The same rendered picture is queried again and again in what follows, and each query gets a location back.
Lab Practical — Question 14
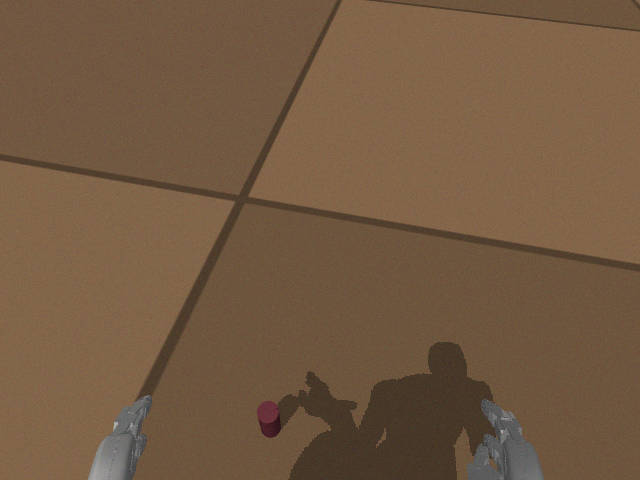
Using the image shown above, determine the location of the right robot hand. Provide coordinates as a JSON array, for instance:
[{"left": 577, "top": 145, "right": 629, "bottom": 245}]
[{"left": 467, "top": 399, "right": 544, "bottom": 480}]

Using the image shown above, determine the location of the left robot hand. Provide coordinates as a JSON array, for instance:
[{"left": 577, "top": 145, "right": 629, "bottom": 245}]
[{"left": 88, "top": 395, "right": 152, "bottom": 480}]

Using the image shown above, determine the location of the can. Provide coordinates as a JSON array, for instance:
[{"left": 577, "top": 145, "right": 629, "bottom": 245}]
[{"left": 257, "top": 401, "right": 281, "bottom": 438}]

